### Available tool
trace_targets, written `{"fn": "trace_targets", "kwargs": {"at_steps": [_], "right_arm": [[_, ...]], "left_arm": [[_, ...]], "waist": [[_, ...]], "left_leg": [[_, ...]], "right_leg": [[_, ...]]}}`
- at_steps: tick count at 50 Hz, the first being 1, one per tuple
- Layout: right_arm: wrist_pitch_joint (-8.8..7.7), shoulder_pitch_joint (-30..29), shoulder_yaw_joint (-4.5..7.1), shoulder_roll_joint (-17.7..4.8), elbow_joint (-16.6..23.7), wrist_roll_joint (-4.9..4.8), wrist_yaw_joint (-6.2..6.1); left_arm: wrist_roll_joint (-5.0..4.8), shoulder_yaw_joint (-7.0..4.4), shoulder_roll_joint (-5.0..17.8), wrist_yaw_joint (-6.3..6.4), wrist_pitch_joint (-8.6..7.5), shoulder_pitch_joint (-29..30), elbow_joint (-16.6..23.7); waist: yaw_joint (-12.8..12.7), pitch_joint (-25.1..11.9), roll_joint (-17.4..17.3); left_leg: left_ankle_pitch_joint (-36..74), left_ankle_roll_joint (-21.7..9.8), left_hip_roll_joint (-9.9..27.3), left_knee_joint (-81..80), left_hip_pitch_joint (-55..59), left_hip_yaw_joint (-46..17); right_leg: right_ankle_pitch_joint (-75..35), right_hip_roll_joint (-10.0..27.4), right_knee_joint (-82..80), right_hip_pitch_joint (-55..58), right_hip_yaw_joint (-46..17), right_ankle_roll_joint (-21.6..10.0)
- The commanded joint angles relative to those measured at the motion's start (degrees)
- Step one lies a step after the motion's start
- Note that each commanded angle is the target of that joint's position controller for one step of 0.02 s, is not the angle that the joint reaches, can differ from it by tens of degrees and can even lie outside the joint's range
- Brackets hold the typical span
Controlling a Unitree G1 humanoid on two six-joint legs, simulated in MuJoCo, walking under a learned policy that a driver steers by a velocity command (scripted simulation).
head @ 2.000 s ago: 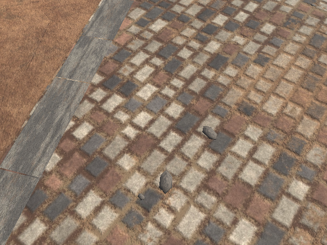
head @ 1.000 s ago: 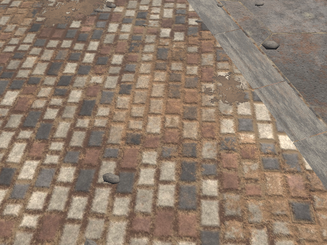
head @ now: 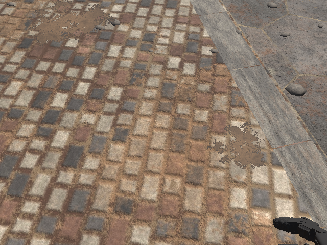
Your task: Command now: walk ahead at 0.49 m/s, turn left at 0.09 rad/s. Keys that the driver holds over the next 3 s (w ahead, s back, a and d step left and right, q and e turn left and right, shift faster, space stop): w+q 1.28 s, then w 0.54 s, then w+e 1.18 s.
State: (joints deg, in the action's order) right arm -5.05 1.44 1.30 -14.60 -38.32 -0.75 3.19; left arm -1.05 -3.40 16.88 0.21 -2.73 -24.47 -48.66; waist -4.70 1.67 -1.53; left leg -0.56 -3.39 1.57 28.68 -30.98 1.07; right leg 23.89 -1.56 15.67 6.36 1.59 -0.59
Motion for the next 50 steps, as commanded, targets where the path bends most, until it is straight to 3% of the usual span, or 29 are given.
{"fn": "trace_targets", "kwargs": {"at_steps": [1, 2, 3, 4, 5, 6, 7, 9, 11, 13, 16, 19, 22, 24, 25, 26, 27, 28, 29, 30, 31, 32, 34, 36, 42, 46, 48, 49, 50], "right_arm": [[-0.16, 18.8, 4.94, -12.9, -1.4, 0.18, -1.11], [-0.07, 23.2, 6.21, -19.1, -2.2, 0.90, -1.15], [0.08, 24.1, 5.10, -14.4, -2.6, -0.22, -0.87], [0.18, 19.8, 4.22, -11.8, -2.0, -0.29, -1.07], [0.32, 15.9, 3.89, -10.7, -1.1, -0.03, -1.26], [0.39, 13.2, 3.59, -9.7, -0.7, 0.39, -1.29], [0.23, 11.8, 3.13, -8.3, -0.2, 1.07, -1.31], [0.05, 11.0, 3.26, -8.3, 0.0, 0.84, -1.55], [-0.22, 12.0, 3.70, -9.5, -0.6, 0.32, -2.11], [-0.12, 13.7, 4.18, -10.8, -1.3, 0.11, -2.81], [0.54, 16.6, 4.53, -11.7, -2.2, -0.41, -3.57], [1.28, 19.9, 4.73, -12.1, -3.2, -0.91, -3.95], [2.05, 20.6, 4.84, -11.9, -3.2, -0.83, -4.34], [2.60, 19.4, 4.74, -11.1, -2.8, -0.60, -4.35], [2.58, 19.3, 3.94, -8.8, -2.3, -0.30, -4.17], [2.40, 19.9, 2.56, -5.0, -1.0, 0.86, -4.00], [1.71, 27.8, 1.65, -2.4, 0.8, -1.05, -3.87], [1.76, 25.8, 2.89, -8.7, -0.6, -1.93, -4.19], [2.10, 19.4, 3.82, -11.6, 0.3, -1.52, -4.21], [2.45, 16.9, 3.88, -10.9, 0.8, -0.92, -4.29], [2.59, 15.4, 3.99, -10.1, 1.6, -0.41, -4.04], [2.90, 15.6, 3.99, -9.0, 1.9, -0.69, -3.60], [3.56, 15.4, 3.61, -6.6, 2.4, -1.06, -3.21], [3.89, 13.1, 3.28, -5.6, 3.8, -0.63, -3.05], [3.12, 4.6, 2.40, -4.3, 6.4, -0.53, -1.24], [3.21, -0.5, 2.53, -4.9, 9.0, -0.74, -0.04], [3.51, 0.6, 3.37, -6.5, 9.5, -0.41, 0.19], [3.79, 3.9, 4.23, -8.1, 9.1, -0.21, 0.09], [4.04, 11.7, 5.66, -10.3, 7.1, -0.30, -0.23]], "left_arm": [[1.18, -1.53, 8.6, 1.01, 0.23, 2.0, 3.9], [1.69, 0.66, 1.3, 0.39, -1.00, -5.7, 5.7], [1.13, 0.41, 4.1, -0.10, -2.58, -3.8, 4.8], [-0.69, -0.66, 8.1, -0.65, -3.63, 2.6, 6.8], [-0.89, -0.38, 7.9, -0.66, -4.32, 7.1, 8.0], [0.13, -0.44, 7.3, -0.41, -4.52, 9.0, 8.4], [0.98, -0.75, 7.2, -0.23, -4.18, 8.7, 8.4], [1.63, -0.54, 5.6, -0.11, -3.25, 6.9, 8.4], [1.93, -0.32, 4.7, 0.28, -2.44, 8.9, 9.3], [1.95, 0.02, 4.0, 0.45, -2.38, 14.0, 11.0], [1.56, 0.50, 2.8, -0.11, -3.04, 20.9, 12.5], [0.73, 0.34, 3.5, -0.88, -3.70, 25.6, 13.9], [0.49, -0.50, 5.6, -1.47, -4.38, 26.0, 14.3], [0.42, -1.36, 6.8, -1.36, -4.83, 20.7, 13.0], [0.97, -2.27, 8.7, -0.94, -5.10, 15.0, 11.9], [1.63, -3.18, 12.1, -0.37, -5.01, 5.8, 11.1], [1.65, -4.17, 15.9, -0.69, -3.96, 2.5, 8.9], [0.92, -3.04, 10.1, -0.96, -3.67, 3.8, 9.7], [0.85, -2.15, 6.9, -0.75, -3.49, 6.2, 10.1], [1.36, -1.58, 5.8, -0.79, -3.31, 9.2, 10.2], [1.54, -1.21, 4.6, -0.77, -3.16, 11.1, 9.8], [1.85, -1.03, 4.1, -0.62, -3.27, 12.0, 9.4], [1.48, -1.30, 4.2, -0.54, -3.70, 12.2, 8.5], [1.25, -1.91, 5.8, -0.43, -4.01, 11.7, 7.4], [0.93, -2.68, 8.8, 0.02, -3.18, 10.4, 5.2], [-0.23, -3.34, 10.9, 0.05, -2.07, 7.7, 3.5], [-0.76, -3.87, 12.5, 0.25, -1.34, 7.8, 3.3], [-1.03, -4.16, 13.5, 0.44, -0.93, 8.0, 3.4], [-1.30, -4.11, 13.5, 0.62, -0.50, 8.7, 3.6]], "waist": [[12.6, -14.4, 3.7], [8.7, -22.6, -11.2], [10.4, -26.3, -12.2], [10.5, -16.0, -8.3], [9.3, -9.9, -2.9], [7.5, -5.4, 0.3], [5.5, -4.1, -0.2], [3.5, -3.9, -2.1], [3.4, -2.5, -2.2], [4.9, -0.8, -1.7], [7.4, -0.1, -2.2], [9.1, -0.1, -2.5], [8.1, -0.7, -3.8], [4.9, -2.4, -5.1], [2.1, -6.7, -4.0], [-1.2, -15.5, 3.4], [2.7, -20.9, 21.9], [1.0, -16.1, 14.4], [-0.3, -9.2, 9.1], [0.9, -5.6, 5.7], [1.9, -2.9, 6.3], [3.1, -1.8, 8.1], [3.8, -0.9, 8.5], [3.7, 0.0, 6.9], [1.1, 1.5, 4.8], [0.3, 3.2, 4.8], [2.3, 1.4, 6.1], [4.6, -1.2, 6.9], [9.3, -5.4, 6.1]], "left_leg": [[-0.1, -5.6, 2.4, 2.5, 30.8, -3.2], [-9.9, -16.0, 16.9, -0.5, 53.2, -32.7], [-18.5, -17.9, 19.0, -10.5, 56.4, -47.9], [-20.9, -14.7, 17.2, -11.7, 49.3, -39.9], [-16.9, -13.0, 14.8, -12.5, 40.2, -32.5], [-10.8, -12.2, 12.6, -13.7, 31.8, -27.2], [-5.7, -11.6, 10.6, -15.3, 26.3, -24.0], [-1.1, -12.6, 9.0, -17.6, 21.3, -21.2], [0.7, -13.2, 8.1, -19.1, 17.9, -18.0], [0.3, -12.1, 6.8, -19.5, 16.8, -16.0], [-2.6, -9.6, 4.7, -18.3, 15.7, -14.2], [-5.6, -9.0, 5.9, -15.6, 17.8, -17.0], [-7.0, -7.7, 7.6, -10.5, 22.5, -21.9], [-4.8, -6.1, 6.6, -5.4, 22.4, -23.1], [-3.6, -4.3, 3.3, 2.3, 19.9, -21.2], [-13.5, -2.0, -0.7, 19.1, 12.3, -15.8], [-34.8, 1.2, -7.1, 36.4, -8.0, -9.2], [-31.9, 1.9, -2.4, 43.4, -14.6, -11.2], [-26.5, 2.1, -0.6, 44.7, -15.6, -10.2], [-22.3, 2.6, 1.3, 43.6, -13.5, -8.9], [-19.6, 2.9, 2.7, 41.2, -12.4, -8.9], [-18.0, 3.0, 4.0, 39.7, -9.8, -8.6], [-16.5, 3.5, 4.6, 37.6, -8.7, -7.1], [-13.9, 4.2, 5.2, 33.7, -10.4, -6.8], [0.8, 3.5, 4.4, 15.8, -7.7, -2.9], [-1.8, 1.1, 3.2, 9.1, -6.5, -0.2], [-7.4, -1.1, 0.3, 7.7, -1.8, 2.6], [-10.1, -2.5, -1.9, 7.4, 3.5, 4.3], [-8.3, -4.4, -4.5, 4.4, 14.3, 5.5]], "right_leg": [[-46.6, 10.7, 28.5, -11.2, -1.0, -4.6], [-13.5, 0.4, 51.8, -35.8, -0.4, 0.1], [8.2, -1.7, 59.3, -44.8, -7.7, 0.3], [5.1, 1.9, 61.8, -50.4, -8.4, -0.3], [0.0, 4.5, 59.0, -49.9, -7.1, -0.9], [-3.5, 6.4, 54.5, -48.0, -6.3, -0.7], [-6.1, 7.9, 50.9, -44.1, -6.8, -0.5], [-7.7, 8.1, 47.1, -40.2, -6.2, 1.0], [-10.4, 7.9, 41.8, -40.4, -5.5, 2.7], [-17.6, 7.3, 33.5, -41.3, -5.5, 3.7], [-27.6, 4.7, 21.1, -37.4, -5.2, 4.3], [-29.6, 3.0, 15.7, -35.0, -5.8, 4.2], [-24.4, 2.5, 11.8, -32.6, -7.1, 2.8], [-20.6, 2.2, 9.0, -25.0, -5.7, 0.6], [-19.9, 4.5, 8.4, -14.9, -6.8, -1.6], [-17.3, 15.1, 9.8, 0.0, -16.8, -5.2], [-5.3, 26.5, 4.8, 15.5, -42.5, -14.3], [6.4, 25.8, 1.7, 11.9, -44.6, -13.0], [4.0, 23.1, 1.0, 5.3, -35.1, -10.5], [-3.9, 20.4, 0.0, -1.2, -28.0, -9.4], [-9.4, 18.6, -1.3, -5.7, -23.4, -9.4], [-12.8, 17.0, -2.8, -9.1, -19.0, -8.8], [-17.5, 15.9, -5.1, -11.7, -13.3, -9.2], [-22.0, 16.7, -6.6, -12.0, -9.8, -10.4], [-28.0, 15.6, -7.2, -9.8, 1.6, -8.8], [-31.8, 17.5, -5.2, -4.3, 5.1, -7.1], [-47.4, 17.8, 0.7, -1.9, 7.3, -6.0], [-56.8, 17.5, 6.9, -1.5, 8.5, -5.3], [-61.1, 16.0, 17.4, -4.2, 10.3, -4.1]]}}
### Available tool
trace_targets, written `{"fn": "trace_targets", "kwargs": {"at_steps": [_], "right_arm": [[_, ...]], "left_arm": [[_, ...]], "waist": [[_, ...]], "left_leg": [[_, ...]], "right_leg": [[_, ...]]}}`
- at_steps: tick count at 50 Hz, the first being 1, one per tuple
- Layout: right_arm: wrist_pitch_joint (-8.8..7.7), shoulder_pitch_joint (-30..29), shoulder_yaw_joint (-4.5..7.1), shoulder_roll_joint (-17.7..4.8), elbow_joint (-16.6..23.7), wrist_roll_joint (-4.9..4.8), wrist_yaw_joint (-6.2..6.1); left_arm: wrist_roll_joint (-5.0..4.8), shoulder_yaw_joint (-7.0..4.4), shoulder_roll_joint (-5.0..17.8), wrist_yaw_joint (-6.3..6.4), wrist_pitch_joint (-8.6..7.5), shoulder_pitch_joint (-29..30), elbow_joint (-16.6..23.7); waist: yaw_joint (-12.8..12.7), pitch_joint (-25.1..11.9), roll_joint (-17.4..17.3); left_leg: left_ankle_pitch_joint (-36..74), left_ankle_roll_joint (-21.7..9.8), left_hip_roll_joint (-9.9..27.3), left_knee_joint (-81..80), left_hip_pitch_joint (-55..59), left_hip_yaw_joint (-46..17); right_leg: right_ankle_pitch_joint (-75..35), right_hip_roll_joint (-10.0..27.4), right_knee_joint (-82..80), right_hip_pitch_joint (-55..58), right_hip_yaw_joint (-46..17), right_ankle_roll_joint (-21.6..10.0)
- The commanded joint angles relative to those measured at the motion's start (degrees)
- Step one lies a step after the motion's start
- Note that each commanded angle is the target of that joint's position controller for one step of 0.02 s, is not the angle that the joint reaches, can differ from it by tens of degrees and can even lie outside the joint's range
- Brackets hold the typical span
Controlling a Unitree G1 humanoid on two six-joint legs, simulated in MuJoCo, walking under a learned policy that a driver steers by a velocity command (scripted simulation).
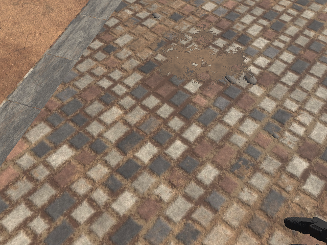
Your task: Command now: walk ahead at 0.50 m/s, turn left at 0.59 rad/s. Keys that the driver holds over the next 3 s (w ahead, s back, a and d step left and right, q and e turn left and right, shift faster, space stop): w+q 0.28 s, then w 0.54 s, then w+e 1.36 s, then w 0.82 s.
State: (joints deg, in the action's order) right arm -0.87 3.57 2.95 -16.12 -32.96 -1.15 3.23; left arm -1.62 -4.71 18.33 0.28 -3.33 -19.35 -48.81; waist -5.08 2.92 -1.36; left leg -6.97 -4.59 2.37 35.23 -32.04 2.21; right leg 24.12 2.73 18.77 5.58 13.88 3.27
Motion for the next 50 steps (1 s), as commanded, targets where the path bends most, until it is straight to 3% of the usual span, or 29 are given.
{"fn": "trace_targets", "kwargs": {"at_steps": [1, 2, 3, 4, 5, 6, 7, 8, 10, 13, 16, 20, 24, 25, 26, 27, 28, 29, 30, 31, 32, 33, 36, 38, 42, 45, 47, 49, 50], "right_arm": [[0.41, 19.9, 5.98, -12.4, -1.1, -0.18, -1.25], [0.38, 20.3, 7.03, -19.3, -1.3, -0.81, -2.19], [-0.79, 21.2, 5.91, -17.2, 1.2, -0.44, -1.79], [-1.76, 19.7, 4.66, -13.1, 0.5, 0.15, -1.40], [-2.30, 17.3, 4.17, -11.6, 0.1, 0.15, -1.43], [-2.46, 13.3, 3.61, -10.0, 0.5, 0.27, -1.54], [-2.59, 10.5, 3.07, -8.6, 1.2, 0.84, -1.70], [-2.59, 9.2, 2.90, -8.4, 1.6, 1.20, -1.89], [-2.91, 9.4, 3.00, -8.8, 0.9, 0.89, -2.40], [-2.79, 11.8, 3.39, -10.2, -0.8, 0.52, -3.54], [-2.42, 13.9, 3.22, -10.0, -2.4, 0.26, -4.08], [-2.39, 18.3, 2.95, -9.5, -5.5, -0.05, -3.93], [-1.52, 18.9, 3.07, -9.7, -7.1, 0.20, -3.97], [-1.38, 18.0, 2.77, -9.1, -7.0, 0.18, -3.94], [-1.40, 17.4, 1.95, -7.2, -6.4, 0.63, -3.85], [-1.96, 21.8, 0.90, -4.5, -5.5, 0.43, -3.91], [-2.52, 24.8, 0.39, -4.0, -5.9, -0.12, -4.04], [-2.83, 20.2, 1.42, -8.6, -5.5, -0.81, -3.91], [-2.95, 14.7, 1.51, -9.1, -4.4, -0.86, -3.78], [-3.19, 11.3, 1.39, -8.5, -3.4, 0.01, -3.62], [-3.24, 10.6, 1.61, -7.9, -3.4, 0.72, -3.52], [-3.15, 11.6, 1.48, -6.8, -3.7, 0.69, -3.32], [-2.79, 11.3, 0.70, -4.0, -3.7, 0.84, -3.20], [-3.05, 7.7, 0.13, -3.1, -2.7, 1.18, -3.15], [-3.87, -0.2, -0.44, -2.1, -1.3, 0.76, -2.36], [-4.53, -4.4, -0.12, -3.0, 0.2, 0.30, -1.61], [-5.02, -4.4, 0.43, -4.4, 0.4, 0.26, -1.23], [-5.37, 1.0, 1.48, -6.4, -1.0, 0.37, -1.44], [-5.41, 8.0, 2.75, -8.8, -3.0, 0.75, -1.97]], "left_arm": [[0.05, -2.00, 10.2, 0.82, 0.01, 2.7, 4.2], [3.07, 0.64, 2.0, 0.22, -0.85, -1.8, 7.4], [1.83, 1.05, 4.0, -0.45, -2.96, 1.1, 8.8], [-0.55, -0.10, 8.2, -0.98, -4.09, 7.3, 10.4], [-0.62, 0.37, 7.4, -0.94, -4.78, 8.8, 11.0], [0.81, 0.34, 7.1, -0.46, -4.93, 8.8, 10.2], [1.78, -0.09, 7.7, -0.29, -4.48, 7.8, 9.8], [2.06, -0.22, 7.7, -0.39, -3.80, 7.0, 9.6], [2.59, 0.08, 6.1, -0.36, -2.72, 6.8, 9.4], [2.81, 0.94, 3.8, -0.30, -2.15, 12.6, 11.0], [2.29, 1.76, 2.1, -1.04, -2.54, 18.2, 11.9], [1.52, 1.63, 3.2, -2.12, -3.37, 23.0, 13.4], [1.48, 0.65, 5.1, -2.37, -3.95, 20.2, 13.4], [1.73, -0.11, 6.1, -2.07, -4.13, 15.4, 12.1], [2.35, -0.96, 8.2, -1.78, -4.37, 7.8, 10.8], [3.07, -2.28, 13.0, -1.56, -4.26, -0.6, 9.7], [1.51, -2.32, 11.4, -2.19, -3.54, -5.1, 7.1], [0.27, -1.02, 7.4, -2.23, -3.26, -3.3, 7.3], [0.82, -0.43, 5.8, -1.95, -2.74, 0.2, 8.0], [1.50, 0.07, 4.8, -1.87, -2.39, 3.0, 8.1], [1.98, 0.56, 3.6, -1.76, -2.46, 4.7, 8.3], [2.30, 0.79, 3.2, -1.72, -2.53, 5.4, 8.3], [1.38, 0.45, 4.6, -1.53, -2.91, 4.7, 7.1], [1.15, 0.02, 6.2, -1.24, -2.75, 3.9, 6.4], [0.42, -0.17, 7.3, -0.91, -1.99, 0.2, 4.4], [-0.05, -0.29, 7.8, -0.65, -1.06, -3.2, 2.8], [-0.16, -0.64, 8.6, -0.27, -0.41, -3.4, 2.4], [-0.11, -0.85, 9.2, 0.02, 0.10, -2.3, 2.4], [0.31, -0.29, 7.7, 0.00, 0.09, -2.4, 2.6]], "waist": [[14.3, -11.7, 3.0], [8.9, -15.4, -13.8], [11.0, -26.3, -11.3], [12.5, -19.0, -6.1], [10.5, -12.7, -3.4], [7.8, -8.9, 0.3], [5.6, -7.5, -0.6], [4.4, -6.8, -1.4], [3.8, -5.8, -1.0], [5.4, -3.3, -0.8], [7.9, -2.5, -2.4], [10.3, -1.1, -3.1], [8.2, -1.2, -5.6], [5.5, -3.6, -5.4], [1.9, -10.5, -3.8], [0.8, -20.0, 6.3], [0.6, -23.1, 18.4], [-0.4, -15.2, 11.3], [-0.1, -8.9, 7.0], [1.3, -3.9, 4.3], [2.8, -2.4, 4.5], [4.0, -2.2, 5.8], [4.7, -2.3, 6.8], [3.8, -1.8, 5.7], [0.8, -0.7, 5.2], [0.2, 0.3, 5.2], [1.5, 0.1, 5.8], [5.4, -2.5, 6.2], [8.8, -7.4, 5.3]], "left_leg": [[-0.1, -5.6, -5.0, -3.4, 32.4, 0.3], [-5.1, -14.3, 10.5, -6.1, 52.0, -28.7], [-16.9, -20.5, 17.2, -16.5, 56.7, -51.7], [-15.5, -16.9, 15.7, -18.6, 52.6, -44.5], [-11.4, -14.9, 13.4, -18.7, 44.5, -37.3], [-4.7, -13.2, 11.0, -18.7, 36.3, -31.8], [1.8, -12.5, 9.3, -19.5, 30.4, -28.0], [4.8, -12.6, 8.4, -20.7, 26.8, -26.6], [10.5, -13.2, 7.5, -21.9, 22.2, -23.4], [10.5, -11.6, 4.7, -22.4, 18.7, -19.2], [5.1, -8.7, 2.5, -21.9, 17.2, -16.3], [2.0, -8.0, 5.4, -19.3, 22.0, -19.4], [10.9, -6.6, 8.1, -13.8, 29.1, -23.0], [18.8, -5.5, 6.0, -9.0, 29.2, -21.5], [20.3, -3.7, 3.1, 1.7, 25.5, -18.8], [7.1, 0.7, -4.0, 20.8, 8.3, -12.9], [-25.1, 3.3, -8.4, 35.0, -5.3, -11.1], [-24.1, 3.1, -5.2, 39.4, -11.7, -13.8], [-19.5, 3.0, -2.5, 39.5, -12.7, -11.3], [-15.8, 3.0, -0.3, 35.8, -12.1, -9.3], [-12.9, 3.1, 1.7, 32.0, -9.8, -8.9], [-11.4, 3.4, 2.6, 29.9, -7.0, -8.3], [-9.1, 4.7, 3.5, 22.7, -5.5, -6.1], [-3.3, 5.4, 3.8, 15.3, -5.6, -5.3], [8.7, 5.8, 1.7, 1.4, -0.5, -3.6], [9.6, 5.4, 0.2, -3.6, 1.0, -4.3], [6.8, 4.4, -0.2, -6.4, 3.1, -5.1], [4.2, 2.8, -1.3, -9.3, 12.3, -4.0], [4.1, 1.1, -0.8, -9.6, 23.6, -3.9]], "right_leg": [[-52.7, 9.6, 29.3, -14.3, -1.5, -5.7], [-0.6, 0.4, 50.9, -40.5, -2.6, -2.0], [11.1, -4.6, 61.1, -48.4, -17.3, -1.8], [5.6, -1.4, 61.3, -53.7, -19.7, -2.8], [0.6, 0.8, 56.6, -53.0, -19.0, -3.7], [-2.7, 2.8, 51.6, -49.4, -19.0, -3.5], [-4.9, 4.0, 48.0, -45.1, -19.5, -3.2], [-6.0, 4.2, 46.4, -42.4, -19.4, -2.6], [-7.7, 3.8, 42.2, -40.6, -18.2, -0.9], [-17.6, 2.2, 31.2, -41.1, -17.4, 0.9], [-28.9, -0.1, 18.5, -36.5, -16.7, 1.0], [-30.8, -0.8, 12.1, -35.5, -17.2, -0.8], [-20.7, -1.9, 8.6, -32.6, -15.8, -4.5], [-21.0, -3.0, 6.2, -25.7, -14.4, -6.2], [-23.5, 1.4, 8.2, -12.9, -18.1, -9.3], [-21.0, 12.6, 9.2, 8.7, -35.6, -17.0], [-7.8, 19.8, 1.2, 16.4, -55.4, -22.0], [2.2, 18.8, -1.4, 11.5, -54.5, -19.8], [1.4, 16.6, -2.4, 4.4, -46.7, -17.7], [-3.9, 14.1, -4.4, -3.1, -41.2, -17.0], [-9.0, 12.3, -5.6, -7.4, -37.6, -16.4], [-13.0, 10.7, -6.9, -10.2, -34.9, -16.0], [-21.9, 9.5, -9.5, -13.1, -28.8, -17.1], [-25.3, 9.0, -10.5, -13.3, -25.5, -16.9], [-26.4, 7.1, -10.4, -14.1, -20.8, -14.9], [-25.8, 8.8, -8.3, -11.4, -23.1, -14.4], [-25.9, 10.3, -5.9, -9.0, -25.2, -13.3], [-32.1, 9.6, 0.1, -9.3, -25.1, -11.6], [-35.2, 6.4, 8.9, -12.3, -23.1, -10.0]]}}
Over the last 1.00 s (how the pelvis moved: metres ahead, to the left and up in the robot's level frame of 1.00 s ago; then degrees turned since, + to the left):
0.52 0.10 0.00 31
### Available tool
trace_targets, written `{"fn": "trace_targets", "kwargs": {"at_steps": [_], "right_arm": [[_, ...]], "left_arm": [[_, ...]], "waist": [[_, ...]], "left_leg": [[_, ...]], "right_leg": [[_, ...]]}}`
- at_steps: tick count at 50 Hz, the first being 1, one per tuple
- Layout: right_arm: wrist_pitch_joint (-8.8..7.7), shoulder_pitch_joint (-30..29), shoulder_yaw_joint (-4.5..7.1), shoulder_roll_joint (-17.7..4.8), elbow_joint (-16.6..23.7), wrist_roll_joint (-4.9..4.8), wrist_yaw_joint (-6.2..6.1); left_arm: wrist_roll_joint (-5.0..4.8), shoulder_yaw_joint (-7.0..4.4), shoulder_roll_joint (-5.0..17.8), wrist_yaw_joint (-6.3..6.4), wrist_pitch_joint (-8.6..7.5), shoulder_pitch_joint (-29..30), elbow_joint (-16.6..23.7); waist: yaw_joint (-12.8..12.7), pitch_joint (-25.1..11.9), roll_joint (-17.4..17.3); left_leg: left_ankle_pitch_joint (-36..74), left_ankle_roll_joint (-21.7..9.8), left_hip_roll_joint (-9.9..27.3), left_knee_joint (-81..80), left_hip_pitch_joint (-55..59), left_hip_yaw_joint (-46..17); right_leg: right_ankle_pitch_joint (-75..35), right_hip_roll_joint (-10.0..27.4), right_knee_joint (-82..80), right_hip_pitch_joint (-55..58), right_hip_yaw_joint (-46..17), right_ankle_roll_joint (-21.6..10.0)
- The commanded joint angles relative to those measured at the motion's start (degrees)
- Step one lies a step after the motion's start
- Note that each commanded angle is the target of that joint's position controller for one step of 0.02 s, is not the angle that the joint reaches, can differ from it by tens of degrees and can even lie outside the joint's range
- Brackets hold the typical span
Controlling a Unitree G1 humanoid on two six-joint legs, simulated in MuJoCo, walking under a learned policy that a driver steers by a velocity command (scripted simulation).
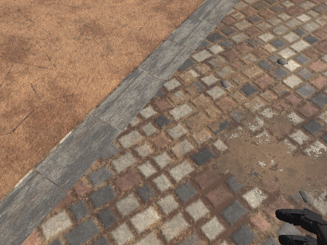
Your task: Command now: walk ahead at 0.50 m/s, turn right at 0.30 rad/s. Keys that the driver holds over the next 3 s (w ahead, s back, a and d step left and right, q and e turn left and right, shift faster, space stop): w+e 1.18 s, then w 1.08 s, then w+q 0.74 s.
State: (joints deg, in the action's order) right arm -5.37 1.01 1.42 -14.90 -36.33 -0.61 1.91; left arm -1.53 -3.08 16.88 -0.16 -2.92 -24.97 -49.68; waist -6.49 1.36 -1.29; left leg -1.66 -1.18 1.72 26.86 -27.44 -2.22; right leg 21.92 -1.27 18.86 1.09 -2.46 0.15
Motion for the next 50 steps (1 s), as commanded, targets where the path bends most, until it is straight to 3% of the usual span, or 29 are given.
{"fn": "trace_targets", "kwargs": {"at_steps": [1, 2, 3, 4, 5, 6, 8, 12, 17, 22, 24, 25, 26, 27, 28, 29, 30, 31, 32, 33, 37, 41, 45, 48, 49, 50], "right_arm": [[-0.78, 20.5, 5.42, -14.1, -0.7, 1.37, -1.35], [0.07, 23.3, 6.19, -17.7, -2.0, 1.58, -1.22], [0.28, 23.1, 4.90, -12.1, -1.9, 1.08, -1.14], [0.23, 19.9, 4.02, -9.6, -2.0, 0.64, -1.28], [0.11, 16.3, 3.48, -8.2, -2.0, 0.79, -1.24], [-0.02, 13.6, 3.04, -6.4, -2.3, 0.96, -1.10], [-0.74, 10.8, 3.03, -5.4, -3.0, 1.44, -1.07], [-1.68, 10.4, 4.02, -7.5, -5.3, 1.36, -1.53], [-0.85, 12.2, 4.73, -10.1, -7.3, 0.95, -2.27], [0.92, 15.5, 5.66, -12.6, -9.6, -0.56, -2.34], [1.71, 14.9, 6.16, -14.3, -9.6, -1.08, -2.60], [2.22, 14.3, 6.29, -14.8, -9.5, -1.34, -2.74], [2.49, 13.9, 5.83, -13.9, -9.2, -1.39, -2.92], [2.12, 15.5, 4.47, -10.5, -8.1, 0.55, -3.01], [0.48, 18.4, 2.34, -4.2, -4.5, 1.56, -2.49], [-1.59, 13.2, 3.21, -9.6, -4.3, -0.29, -1.58], [-2.53, 9.0, 3.43, -10.7, -2.8, -2.08, -1.13], [-2.93, 8.7, 3.14, -9.7, -3.0, -1.28, -1.47], [-2.76, 8.8, 3.51, -10.2, -3.7, 0.35, -1.94], [-2.12, 9.8, 3.73, -10.3, -4.1, 0.85, -1.88], [-0.25, 8.0, 3.13, -7.6, -3.4, 1.66, -1.99], [-0.45, -0.6, 2.01, -5.4, -1.3, 1.22, -1.42], [-1.23, -4.9, 2.32, -6.9, 0.3, 0.20, -0.54], [-1.97, -2.8, 3.24, -8.9, 0.1, 0.04, -0.21], [-2.24, 0.4, 3.68, -9.4, -0.7, 0.04, -0.34], [-2.49, 5.6, 4.52, -10.8, -2.0, 0.47, -0.71]], "left_arm": [[1.59, -0.47, 5.3, 0.37, -0.51, 4.0, 5.4], [0.69, 1.22, -0.4, 0.36, -1.39, -3.9, 6.5], [-0.66, -0.19, 5.5, 0.40, -1.71, -1.8, 5.5], [-1.29, -1.25, 8.3, 0.37, -1.72, 3.2, 6.7], [-0.83, -1.30, 7.8, 0.54, -1.52, 5.6, 7.1], [-0.18, -1.51, 7.2, 0.54, -1.16, 6.9, 7.4], [-0.32, -1.49, 4.9, 0.25, 0.19, 5.7, 7.4], [0.23, -1.24, 2.8, 0.06, 1.68, 9.1, 9.6], [0.30, -0.43, 1.6, -1.78, 1.00, 17.3, 12.3], [0.37, -0.65, 2.8, -3.09, 1.27, 23.7, 16.2], [0.58, -1.61, 4.6, -3.23, 1.60, 21.4, 16.7], [0.52, -2.70, 6.3, -3.10, 1.80, 16.1, 15.7], [0.29, -4.57, 9.3, -2.48, 2.05, 6.7, 13.1], [-0.08, -6.49, 14.7, -1.18, 2.75, -1.8, 11.3], [-0.34, -6.59, 19.3, -1.14, 2.08, 2.9, 13.3], [0.05, -5.01, 14.1, -1.74, 1.07, 1.9, 14.5], [0.58, -4.11, 11.1, -1.81, 0.20, 3.1, 13.9], [0.58, -3.65, 9.7, -1.86, -0.30, 6.1, 13.8], [0.80, -3.08, 7.7, -1.60, -0.48, 9.6, 14.4], [1.42, -2.65, 6.9, -1.30, -0.49, 11.7, 15.4], [1.03, -3.20, 8.8, -0.02, -0.82, 10.7, 14.9], [0.50, -3.53, 9.5, 0.97, -0.25, 7.6, 13.4], [-0.03, -3.70, 9.5, 1.13, 0.25, 4.1, 11.6], [0.13, -3.80, 9.1, 1.41, 0.78, 4.3, 11.3], [0.18, -3.69, 8.6, 1.40, 1.01, 5.0, 11.5], [0.37, -3.05, 6.8, 1.30, 1.04, 5.2, 11.8]], "waist": [[14.4, -15.0, -0.3], [11.1, -22.9, -16.5], [12.8, -19.9, -11.9], [12.7, -11.8, -8.4], [11.1, -7.9, -5.4], [9.7, -4.7, -5.0], [7.1, -2.6, -6.1], [6.2, 0.3, -2.7], [9.0, 2.3, -1.0], [10.2, 4.0, -1.0], [7.8, 1.1, -2.9], [4.5, -2.2, -3.2], [-0.5, -7.2, -1.9], [-3.0, -12.4, 6.5], [4.0, -17.8, 19.0], [-0.5, -21.0, 10.4], [-0.3, -13.4, 8.1], [2.6, -8.0, 2.7], [4.7, -6.1, 2.3], [6.4, -4.9, 3.4], [7.1, -2.8, 2.8], [3.8, -0.8, 5.0], [2.3, -0.3, 5.9], [4.0, -0.8, 8.1], [5.8, -1.6, 8.9], [8.4, -4.7, 8.4]], "left_leg": [[-1.0, -6.0, 10.2, 1.3, 35.4, -9.2], [-12.7, -13.9, 22.9, -3.8, 51.1, -32.6], [-21.8, -13.4, 21.5, -8.1, 47.5, -36.6], [-21.0, -11.2, 19.7, -9.2, 41.0, -27.9], [-15.6, -10.1, 17.4, -10.5, 34.4, -21.7], [-11.0, -9.7, 15.3, -12.4, 29.0, -16.8], [-5.8, -9.4, 13.5, -16.0, 22.3, -10.2], [1.7, -10.5, 14.1, -19.5, 20.0, -2.0], [4.5, -8.8, 12.8, -20.0, 21.9, 7.4], [10.5, -6.8, 15.2, -15.8, 30.7, 10.9], [28.8, -5.5, 15.1, -8.1, 32.7, 12.9], [37.0, -4.6, 14.2, 0.2, 32.0, 14.2], [36.8, -2.7, 11.8, 12.6, 26.9, 15.9], [14.6, 0.2, 8.8, 31.4, 11.7, 16.2], [-31.0, 3.6, -4.3, 50.9, -11.9, 8.0], [-30.7, 2.3, -2.1, 54.2, -17.4, -3.6], [-26.1, 0.8, 0.2, 52.4, -20.3, -2.9], [-21.6, 0.4, 2.8, 46.6, -18.1, -2.8], [-18.9, 0.7, 4.6, 41.1, -14.1, -3.0], [-17.1, 1.0, 5.3, 39.0, -10.4, -3.2], [-10.6, 4.5, 4.0, 28.3, -7.8, -1.3], [4.4, 5.5, 0.7, 10.9, -3.9, -0.9], [6.3, 4.6, -1.0, 3.4, -0.8, -2.4], [-0.4, 2.6, -1.3, 1.0, 2.3, -3.1], [-1.7, 1.4, -1.6, -0.5, 6.5, -2.1], [-1.9, -0.3, -0.7, -2.1, 14.9, -2.0]], "right_leg": [[-21.2, 6.4, 25.8, -17.8, -4.1, -4.4], [9.8, -1.0, 44.2, -37.2, -0.2, -1.2], [11.2, 1.5, 51.7, -43.0, -5.3, -1.0], [6.1, 3.7, 53.2, -45.8, -4.8, -1.2], [1.6, 5.8, 52.0, -44.2, -3.7, -0.9], [-1.4, 7.1, 49.6, -42.8, -3.5, -0.6], [-4.8, 8.8, 47.5, -38.0, -3.4, 0.0], [-11.1, 9.5, 41.1, -40.4, -3.6, 1.2], [-23.6, 8.3, 25.4, -38.2, 0.3, 0.1], [-18.0, 6.6, 18.4, -38.9, 3.8, -3.1], [-12.0, 3.1, 17.9, -32.9, 7.2, -5.3], [-10.6, 0.5, 16.9, -25.6, 8.9, -6.9], [-13.6, -2.3, 13.8, -11.9, 9.2, -9.0], [-15.0, 5.9, 12.6, 5.4, -4.8, -12.7], [-2.2, 19.0, 2.6, 19.9, -39.8, -24.2], [2.2, 20.7, -3.2, 20.4, -44.2, -23.4], [-0.8, 18.9, -3.0, 14.9, -35.9, -20.8], [-7.4, 16.2, -2.8, 6.2, -28.9, -18.7], [-13.8, 14.2, -3.0, -0.2, -23.9, -17.3], [-18.3, 12.7, -4.1, -4.9, -21.3, -17.0], [-26.4, 10.2, -6.5, -12.7, -15.3, -17.3], [-19.5, 6.5, -5.9, -15.9, -11.8, -13.6], [-14.6, 8.1, -2.7, -13.1, -16.3, -12.3], [-15.1, 9.7, 2.4, -9.1, -21.1, -11.1], [-16.4, 9.0, 4.8, -9.3, -21.5, -10.3], [-18.6, 6.3, 10.5, -10.7, -20.0, -8.6]]}}
Over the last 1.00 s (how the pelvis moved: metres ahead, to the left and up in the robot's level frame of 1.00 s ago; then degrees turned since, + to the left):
0.55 0.09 0.01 13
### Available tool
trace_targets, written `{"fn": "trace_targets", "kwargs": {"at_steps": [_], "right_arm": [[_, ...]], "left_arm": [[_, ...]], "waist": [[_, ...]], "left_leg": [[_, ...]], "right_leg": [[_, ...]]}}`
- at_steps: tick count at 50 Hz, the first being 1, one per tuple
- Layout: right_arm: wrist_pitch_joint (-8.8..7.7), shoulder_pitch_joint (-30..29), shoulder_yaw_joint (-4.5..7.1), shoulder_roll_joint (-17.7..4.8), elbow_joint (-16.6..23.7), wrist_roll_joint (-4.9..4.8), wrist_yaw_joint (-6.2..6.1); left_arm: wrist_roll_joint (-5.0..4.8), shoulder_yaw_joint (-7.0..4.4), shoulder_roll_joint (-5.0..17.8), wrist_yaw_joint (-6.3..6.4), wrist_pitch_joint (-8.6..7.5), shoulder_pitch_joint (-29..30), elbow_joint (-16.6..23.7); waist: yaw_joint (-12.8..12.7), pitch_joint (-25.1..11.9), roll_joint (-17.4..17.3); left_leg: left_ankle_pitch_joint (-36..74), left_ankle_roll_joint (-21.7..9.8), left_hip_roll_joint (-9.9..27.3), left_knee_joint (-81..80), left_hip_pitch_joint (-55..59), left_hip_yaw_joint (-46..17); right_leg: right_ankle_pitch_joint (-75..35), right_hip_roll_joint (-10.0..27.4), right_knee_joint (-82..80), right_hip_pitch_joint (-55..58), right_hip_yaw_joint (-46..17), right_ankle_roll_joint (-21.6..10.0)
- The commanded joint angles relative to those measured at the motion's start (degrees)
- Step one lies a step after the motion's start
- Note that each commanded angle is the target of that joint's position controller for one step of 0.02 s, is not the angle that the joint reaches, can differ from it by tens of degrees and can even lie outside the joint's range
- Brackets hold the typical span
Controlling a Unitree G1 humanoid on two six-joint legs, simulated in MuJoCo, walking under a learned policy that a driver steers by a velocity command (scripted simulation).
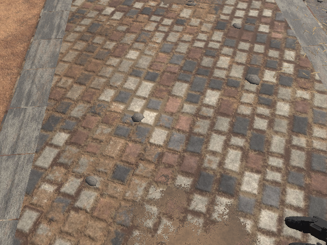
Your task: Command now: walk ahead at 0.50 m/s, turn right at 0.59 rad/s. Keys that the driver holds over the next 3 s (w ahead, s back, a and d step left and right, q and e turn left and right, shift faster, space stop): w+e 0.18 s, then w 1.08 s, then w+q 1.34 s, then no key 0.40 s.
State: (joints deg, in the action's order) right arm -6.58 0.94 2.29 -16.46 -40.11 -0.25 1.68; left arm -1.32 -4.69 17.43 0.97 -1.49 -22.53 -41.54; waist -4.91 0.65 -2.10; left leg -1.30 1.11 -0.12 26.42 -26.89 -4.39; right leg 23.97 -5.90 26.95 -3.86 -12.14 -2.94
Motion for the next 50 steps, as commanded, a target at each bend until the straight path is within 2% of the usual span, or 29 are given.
{"fn": "trace_targets", "kwargs": {"at_steps": [1, 2, 3, 4, 5, 6, 7, 9, 13, 18, 20, 22, 23, 24, 25, 26, 27, 28, 29, 30, 31, 32, 34, 36, 39, 42, 46, 49, 50], "right_arm": [[-1.47, 13.8, 4.49, -12.0, 1.0, 1.09, -0.97], [-0.59, 19.3, 5.66, -16.6, -0.9, 1.65, -0.89], [-0.32, 18.5, 4.62, -11.6, -0.6, 0.21, -0.44], [0.03, 16.0, 3.63, -8.1, 0.1, 0.02, -0.67], [0.43, 13.2, 3.11, -6.9, 0.5, 0.53, -0.82], [0.67, 11.6, 2.70, -5.6, 0.0, 0.76, -0.94], [0.60, 10.9, 2.37, -4.9, -0.3, 1.13, -1.16], [0.22, 10.8, 2.48, -4.8, -1.2, 0.76, -1.29], [-0.22, 12.9, 3.17, -7.3, -3.7, 0.50, -1.01], [0.76, 15.2, 3.29, -9.4, -6.0, -0.73, -1.03], [1.36, 17.8, 3.42, -10.4, -7.5, -1.19, -1.04], [2.12, 19.0, 3.61, -11.2, -8.8, -1.65, -1.10], [2.49, 18.9, 3.73, -11.8, -9.1, -1.84, -1.20], [2.81, 18.4, 3.80, -12.4, -9.4, -2.01, -1.36], [3.10, 17.7, 3.53, -12.1, -9.5, -2.12, -1.56], [2.97, 18.0, 2.65, -10.2, -9.1, -1.35, -1.83], [2.14, 21.5, 0.52, -4.4, -6.5, 0.39, -1.45], [0.90, 21.8, 0.24, -4.6, -7.4, 0.04, -1.10], [0.28, 17.7, 1.70, -9.2, -6.1, -1.89, -0.62], [-0.04, 13.9, 1.56, -8.9, -5.1, -2.43, -0.54], [0.02, 12.7, 1.57, -8.1, -5.1, -1.54, -0.80], [0.58, 13.4, 1.86, -8.0, -5.6, -0.78, -0.95], [1.88, 15.8, 1.49, -5.7, -6.7, -0.57, -0.89], [2.71, 14.0, 1.31, -4.8, -6.1, -0.21, -1.16], [2.60, 7.9, 0.95, -4.1, -4.4, 0.27, -1.05], [1.92, 1.8, 0.26, -2.9, -3.0, -0.10, -0.24], [1.51, -3.5, 0.14, -3.7, -0.9, -0.53, 0.83], [1.18, -2.8, 0.53, -5.1, -0.5, -0.42, 1.47], [1.07, -0.4, 0.95, -6.0, -1.0, -0.38, 1.44]], "left_arm": [[0.90, -0.10, 2.8, -0.06, -0.53, 2.6, 4.6], [-0.72, 0.93, -0.4, -0.06, -1.00, -4.7, 6.4], [-1.27, 0.12, 5.3, 0.20, -1.06, -4.8, 5.1], [-0.95, -0.89, 8.7, 0.19, -0.78, 0.9, 5.4], [-0.34, -1.01, 8.6, 0.30, -0.48, 3.9, 5.9], [0.24, -1.12, 7.9, 0.11, -0.48, 5.9, 6.5], [0.02, -1.17, 6.9, -0.28, -0.30, 5.9, 6.8], [-0.53, -0.81, 4.6, -0.71, 0.29, 5.7, 7.1], [0.25, 0.31, 1.8, -0.87, 0.19, 9.5, 8.5], [0.43, 1.51, 0.5, -2.59, -1.42, 18.3, 10.1], [0.17, 1.62, 0.7, -3.11, -1.69, 21.5, 11.3], [0.15, 1.31, 1.8, -3.42, -1.76, 22.9, 12.1], [0.31, 0.97, 2.6, -3.49, -1.79, 22.2, 12.1], [0.62, 0.28, 3.8, -3.41, -1.77, 19.0, 11.4], [0.88, -0.94, 5.7, -3.15, -1.68, 11.6, 9.0], [0.94, -2.45, 8.9, -2.47, -1.34, 2.6, 6.3], [1.82, -3.64, 15.2, -1.65, -0.99, -4.0, 5.4], [1.01, -2.84, 13.2, -1.76, -1.10, -4.2, 5.5], [0.94, -1.55, 9.8, -2.08, -1.48, -0.8, 5.4], [0.87, -0.94, 7.9, -2.16, -1.75, 2.5, 5.5], [1.03, -0.45, 6.4, -2.38, -2.01, 5.8, 5.2], [1.39, 0.02, 4.7, -2.54, -2.44, 8.0, 5.4], [1.51, -0.06, 4.5, -2.55, -3.22, 9.6, 4.9], [1.36, -0.35, 5.4, -2.33, -3.98, 9.2, 3.6], [1.30, -0.55, 6.3, -1.62, -4.00, 7.0, 1.6], [0.95, -0.85, 7.7, -1.07, -3.68, 4.5, -0.2], [0.29, -1.23, 8.6, -0.83, -2.96, 0.7, -3.4], [0.08, -1.59, 9.3, -0.41, -2.01, 0.5, -4.9], [0.12, -1.68, 9.7, -0.29, -1.68, 1.1, -5.1]], "waist": [[10.2, -11.6, 4.0], [7.4, -18.8, -15.0], [8.2, -15.8, -12.0], [9.6, -8.7, -6.8], [8.8, -4.9, -3.1], [8.0, -1.8, -2.6], [6.8, -0.9, -4.0], [6.2, -0.3, -4.9], [6.4, 0.7, -1.9], [9.0, 2.7, -1.1], [9.8, 3.5, -1.3], [9.1, 3.8, -2.2], [8.0, 3.1, -2.8], [5.5, 0.8, -3.4], [1.1, -3.7, -2.9], [-2.8, -9.5, -1.6], [-2.2, -18.2, 11.0], [-1.7, -24.4, 14.7], [-1.7, -16.3, 11.1], [-0.4, -9.4, 9.3], [1.6, -5.2, 6.5], [3.6, -3.5, 7.2], [5.9, -2.9, 7.4], [6.4, -1.1, 6.3], [4.8, 1.2, 5.2], [2.6, 2.7, 5.1], [1.1, 4.1, 5.0], [2.5, 3.1, 5.8], [4.0, 1.5, 6.6]], "left_leg": [[-5.7, -6.1, 9.9, -0.7, 28.4, -7.9], [-20.4, -15.2, 22.5, -6.0, 46.6, -34.0], [-33.3, -15.1, 23.9, -9.5, 45.5, -41.0], [-31.6, -12.6, 21.5, -10.2, 39.1, -32.3], [-23.7, -11.0, 19.2, -10.6, 32.8, -24.5], [-16.9, -10.8, 17.1, -11.7, 27.7, -19.0], [-12.7, -10.2, 15.5, -13.0, 24.3, -14.6], [-8.6, -10.6, 14.4, -15.4, 21.7, -8.9], [-0.6, -13.1, 15.0, -18.2, 21.8, -3.2], [4.0, -11.7, 13.1, -18.6, 22.5, 4.5], [4.8, -11.4, 14.4, -18.0, 25.0, 4.5], [9.0, -10.7, 16.1, -16.2, 28.6, 4.5], [14.7, -10.2, 16.4, -14.0, 29.9, 5.0], [23.9, -9.3, 15.9, -9.6, 30.2, 6.2], [31.0, -7.9, 14.0, -0.8, 28.1, 8.7], [25.7, -5.8, 11.4, 11.2, 19.9, 10.5], [-1.2, -1.9, 4.1, 34.2, -2.5, 11.8], [-31.7, -1.3, -0.8, 45.4, -10.7, 2.4], [-29.8, -2.0, 2.8, 48.9, -16.4, -0.2], [-25.0, -2.7, 5.3, 46.9, -17.1, 1.3], [-20.7, -2.4, 7.1, 43.0, -15.4, 1.9], [-17.6, -2.2, 8.6, 40.0, -11.8, 1.3], [-14.2, -1.1, 9.0, 37.8, -7.4, 1.4], [-10.6, 0.1, 9.1, 33.8, -8.9, 1.5], [-0.9, 0.9, 8.6, 22.6, -11.4, 1.6], [7.2, 0.6, 6.5, 11.8, -8.6, 3.3], [6.7, -1.0, 5.2, 5.3, -9.2, 2.8], [0.4, -3.4, 4.2, 2.8, -7.4, 3.2], [-1.9, -4.3, 2.8, 2.3, -3.4, 4.5]], "right_leg": [[-15.0, 7.5, 17.5, -11.9, -5.9, -3.3], [8.2, -0.4, 36.2, -32.1, 2.0, 0.8], [9.3, 3.9, 44.7, -39.9, 1.0, 1.6], [4.1, 5.9, 47.0, -41.9, 1.7, 2.0], [0.0, 7.9, 46.5, -40.3, 3.6, 2.4], [-2.9, 9.4, 43.9, -39.3, 3.8, 2.6], [-4.8, 10.9, 42.2, -36.7, 4.0, 2.5], [-6.1, 11.9, 39.9, -35.2, 5.6, 2.7], [-11.9, 11.9, 29.8, -36.9, 5.5, 3.4], [-23.3, 10.6, 12.6, -32.0, 10.7, 2.6], [-22.6, 10.1, 9.0, -31.3, 11.7, 1.9], [-19.0, 9.3, 6.3, -30.6, 12.3, 0.5], [-17.1, 8.4, 5.0, -28.2, 13.1, -0.4], [-16.4, 6.7, 3.5, -22.4, 14.4, -1.6], [-18.9, 4.9, 0.9, -11.3, 15.9, -3.2], [-20.4, 6.9, 2.3, 3.9, 13.0, -5.0], [-15.1, 22.5, 1.7, 25.9, -11.7, -12.8], [-10.9, 28.8, -7.2, 28.2, -30.4, -17.3], [-8.8, 26.9, -8.4, 22.1, -23.4, -14.8], [-11.5, 24.0, -9.3, 14.0, -14.7, -12.9], [-15.4, 21.4, -11.1, 6.5, -9.2, -11.6], [-19.1, 19.5, -13.1, 1.2, -5.6, -10.8], [-22.4, 18.6, -16.6, -4.3, -2.5, -11.5], [-25.2, 18.3, -18.7, -6.0, 0.6, -12.0], [-25.9, 17.0, -19.9, -5.3, 4.6, -10.9], [-23.9, 16.0, -20.4, -5.2, 7.8, -9.3], [-23.4, 19.0, -18.3, 1.4, 7.2, -8.6], [-29.9, 21.0, -14.0, 7.0, 6.6, -7.1], [-37.2, 20.6, -10.9, 7.9, 7.0, -6.4]]}}
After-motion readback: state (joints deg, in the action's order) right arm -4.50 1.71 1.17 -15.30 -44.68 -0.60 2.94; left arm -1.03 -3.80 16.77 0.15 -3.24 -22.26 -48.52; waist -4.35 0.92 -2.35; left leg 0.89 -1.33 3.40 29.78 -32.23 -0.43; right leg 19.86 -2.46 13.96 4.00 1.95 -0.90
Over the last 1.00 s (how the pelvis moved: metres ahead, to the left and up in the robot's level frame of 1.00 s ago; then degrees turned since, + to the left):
0.52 -0.12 0.00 -34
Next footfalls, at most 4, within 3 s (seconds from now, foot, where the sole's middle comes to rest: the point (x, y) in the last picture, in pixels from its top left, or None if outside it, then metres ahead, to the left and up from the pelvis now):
0.02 left None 0.17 0.13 -0.77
0.52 right None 0.41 -0.18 -0.77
1.04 left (193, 183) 0.76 -0.01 -0.77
1.56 right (254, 143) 0.99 -0.30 -0.77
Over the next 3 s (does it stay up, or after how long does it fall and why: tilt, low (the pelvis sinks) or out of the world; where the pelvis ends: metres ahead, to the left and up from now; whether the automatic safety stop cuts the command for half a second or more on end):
stays up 1.54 0.00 0.00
